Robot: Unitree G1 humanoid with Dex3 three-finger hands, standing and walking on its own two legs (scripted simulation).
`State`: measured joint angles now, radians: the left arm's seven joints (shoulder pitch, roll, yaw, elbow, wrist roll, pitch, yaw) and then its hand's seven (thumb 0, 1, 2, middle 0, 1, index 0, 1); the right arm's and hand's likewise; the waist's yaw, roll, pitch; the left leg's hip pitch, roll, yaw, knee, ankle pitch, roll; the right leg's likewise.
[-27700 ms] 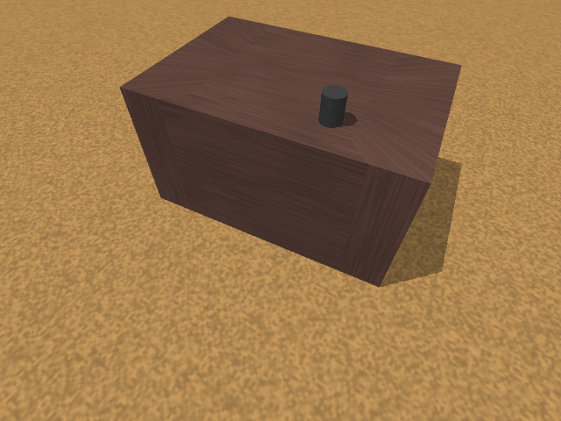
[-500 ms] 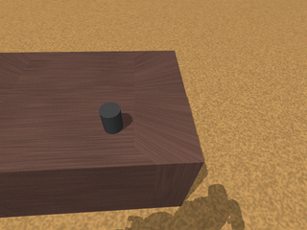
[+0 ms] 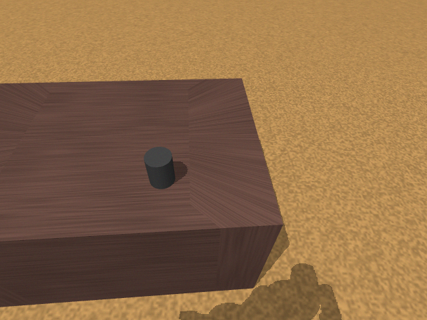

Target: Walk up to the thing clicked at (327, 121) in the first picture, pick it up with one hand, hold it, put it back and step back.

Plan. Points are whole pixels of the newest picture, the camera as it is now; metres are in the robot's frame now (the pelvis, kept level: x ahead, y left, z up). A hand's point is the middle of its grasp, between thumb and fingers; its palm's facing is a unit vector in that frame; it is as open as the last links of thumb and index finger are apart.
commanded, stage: stand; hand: left
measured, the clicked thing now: (160, 168) +0.55 +0.15 -0.12
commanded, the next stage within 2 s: step back in 1.84 s
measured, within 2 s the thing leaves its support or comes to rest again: neither
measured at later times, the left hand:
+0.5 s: hand out of the picture +0.07 +0.25 -0.16, palm faces -0.04 -0.94 -0.33, open 7.4 cm
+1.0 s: hand out of the picture +0.09 +0.26 -0.16, palm faces -0.04 -0.94 -0.34, open 7.4 cm
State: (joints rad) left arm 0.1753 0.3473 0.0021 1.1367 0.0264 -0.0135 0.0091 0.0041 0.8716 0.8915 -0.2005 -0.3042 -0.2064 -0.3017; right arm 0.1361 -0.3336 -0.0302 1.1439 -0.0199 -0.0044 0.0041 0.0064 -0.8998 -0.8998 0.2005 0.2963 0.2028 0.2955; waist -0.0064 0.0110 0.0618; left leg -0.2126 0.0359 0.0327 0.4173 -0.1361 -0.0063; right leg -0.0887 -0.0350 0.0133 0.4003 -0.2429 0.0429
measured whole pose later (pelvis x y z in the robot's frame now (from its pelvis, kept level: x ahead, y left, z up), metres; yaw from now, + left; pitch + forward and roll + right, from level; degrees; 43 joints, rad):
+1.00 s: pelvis +0.03 +0.01 +0.00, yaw +0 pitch -3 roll +0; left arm 0.13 0.35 0.01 1.13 0.02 -0.01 0.01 0.00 0.90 0.90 -0.20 -0.30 -0.21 -0.30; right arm 0.10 -0.34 -0.02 1.15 -0.01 -0.01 0.00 0.01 -0.90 -0.90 0.20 0.30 0.20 0.30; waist -0.01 -0.01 0.06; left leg -0.18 0.02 0.05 0.38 -0.16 0.01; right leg -0.04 -0.06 0.02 0.32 -0.24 0.06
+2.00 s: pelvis +0.00 -0.01 +0.00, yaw +0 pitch -1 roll +0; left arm 0.09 0.40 0.04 1.01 0.00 0.03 0.01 0.00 0.90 0.90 -0.20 -0.30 -0.21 -0.30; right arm 0.04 -0.35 -0.04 1.05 0.00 0.02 0.01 0.01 -0.90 -0.90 0.20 0.30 0.20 0.30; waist -0.01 -0.01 0.16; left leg -0.29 0.03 0.02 0.46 -0.15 0.00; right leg -0.27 -0.01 0.01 0.72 -0.44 -0.01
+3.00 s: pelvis -0.23 -0.04 -0.02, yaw -1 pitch -2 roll +0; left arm 0.23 0.41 0.07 0.88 0.02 0.02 0.02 0.01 0.90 0.90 -0.20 -0.30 -0.21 -0.30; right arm 0.05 -0.37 -0.04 0.82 -0.03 0.05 0.01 0.00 -0.90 -0.90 0.20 0.30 0.21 0.30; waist 0.02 0.01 0.19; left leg -0.43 0.04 0.09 0.62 -0.16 0.04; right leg -0.25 0.00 0.06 0.76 -0.45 0.04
